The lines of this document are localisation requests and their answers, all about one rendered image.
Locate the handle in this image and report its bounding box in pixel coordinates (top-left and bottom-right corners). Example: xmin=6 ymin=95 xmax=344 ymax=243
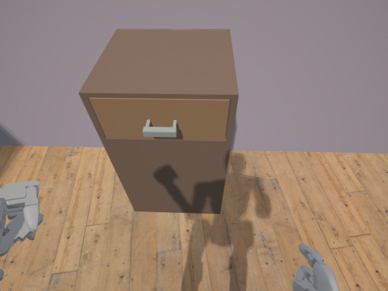
xmin=142 ymin=119 xmax=177 ymax=138

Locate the left robot hand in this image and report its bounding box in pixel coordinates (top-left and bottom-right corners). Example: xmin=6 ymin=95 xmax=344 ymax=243
xmin=0 ymin=181 xmax=44 ymax=256

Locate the cabinet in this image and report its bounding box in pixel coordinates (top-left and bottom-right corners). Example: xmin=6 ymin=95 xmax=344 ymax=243
xmin=79 ymin=29 xmax=239 ymax=214

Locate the drawer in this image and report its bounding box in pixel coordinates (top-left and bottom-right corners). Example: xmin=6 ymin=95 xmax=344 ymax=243
xmin=89 ymin=97 xmax=230 ymax=140

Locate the right robot hand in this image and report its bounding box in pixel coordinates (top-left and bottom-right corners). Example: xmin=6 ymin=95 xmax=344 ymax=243
xmin=292 ymin=244 xmax=340 ymax=291

